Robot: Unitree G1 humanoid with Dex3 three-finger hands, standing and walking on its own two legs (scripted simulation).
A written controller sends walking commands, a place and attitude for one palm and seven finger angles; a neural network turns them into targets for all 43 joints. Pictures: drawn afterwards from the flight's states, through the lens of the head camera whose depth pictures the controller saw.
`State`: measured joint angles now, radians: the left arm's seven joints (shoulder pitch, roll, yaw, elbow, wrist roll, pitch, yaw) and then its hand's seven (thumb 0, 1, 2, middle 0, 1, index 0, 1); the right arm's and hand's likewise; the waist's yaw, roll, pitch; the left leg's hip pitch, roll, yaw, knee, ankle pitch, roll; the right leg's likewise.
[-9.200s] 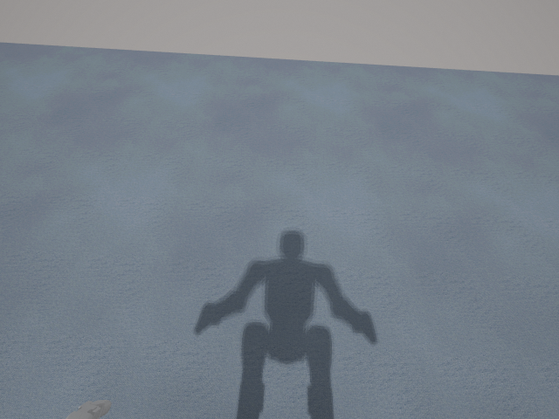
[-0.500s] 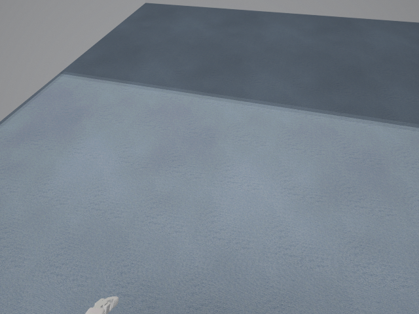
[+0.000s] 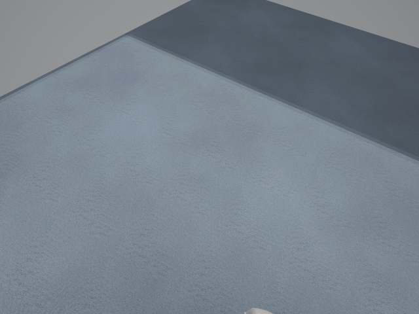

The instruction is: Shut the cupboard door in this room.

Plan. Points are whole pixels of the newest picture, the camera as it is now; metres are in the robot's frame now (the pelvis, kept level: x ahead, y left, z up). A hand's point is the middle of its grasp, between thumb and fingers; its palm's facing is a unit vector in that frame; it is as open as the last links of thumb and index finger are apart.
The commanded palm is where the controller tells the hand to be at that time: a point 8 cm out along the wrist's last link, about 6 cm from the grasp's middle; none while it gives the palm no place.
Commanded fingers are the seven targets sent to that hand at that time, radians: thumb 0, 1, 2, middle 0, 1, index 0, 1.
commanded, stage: turn or walk to find it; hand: left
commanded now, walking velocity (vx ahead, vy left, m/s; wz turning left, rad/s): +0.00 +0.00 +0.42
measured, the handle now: out of the picture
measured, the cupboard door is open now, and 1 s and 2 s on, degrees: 89 89 89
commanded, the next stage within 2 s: stand and wait in 1.72 s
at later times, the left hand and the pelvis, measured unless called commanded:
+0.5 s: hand out of the picture +0.03 +0.16 -0.14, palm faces +0.23 -0.93 -0.28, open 7.4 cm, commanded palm none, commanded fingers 0.00 0.90 0.90 -0.20 -0.30 -0.20 -0.30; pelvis -0.02 -0.04 +0.01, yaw +13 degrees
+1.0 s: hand out of the picture -0.12 +0.22 -0.17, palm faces +0.46 -0.85 -0.25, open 7.4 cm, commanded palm none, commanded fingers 0.00 0.90 0.90 -0.20 -0.30 -0.20 -0.30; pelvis -0.07 +0.00 +0.01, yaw +24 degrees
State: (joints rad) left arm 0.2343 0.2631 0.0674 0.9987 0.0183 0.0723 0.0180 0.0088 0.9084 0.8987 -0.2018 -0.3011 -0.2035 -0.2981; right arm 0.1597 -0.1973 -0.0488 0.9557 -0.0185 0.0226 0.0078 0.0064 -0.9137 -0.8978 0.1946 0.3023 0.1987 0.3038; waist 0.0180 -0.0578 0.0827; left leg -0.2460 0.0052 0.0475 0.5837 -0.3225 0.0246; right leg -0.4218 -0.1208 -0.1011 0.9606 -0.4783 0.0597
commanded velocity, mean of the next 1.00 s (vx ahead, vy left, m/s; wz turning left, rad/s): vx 0.00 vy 0.00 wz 0.42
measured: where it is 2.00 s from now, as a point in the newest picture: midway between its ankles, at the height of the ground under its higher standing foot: outside the picture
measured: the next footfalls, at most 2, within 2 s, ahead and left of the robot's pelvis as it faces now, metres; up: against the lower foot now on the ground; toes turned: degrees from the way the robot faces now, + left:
right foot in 0.34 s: +0.04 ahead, -0.13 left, +0.00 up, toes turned +5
left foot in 0.80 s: -0.07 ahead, +0.10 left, +0.00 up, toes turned +25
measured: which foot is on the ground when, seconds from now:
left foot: down 0.00-0.34, up 0.36-0.78, down 0.80-1.00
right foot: up 0.00-0.32, down 0.34-0.80, up 0.82-1.00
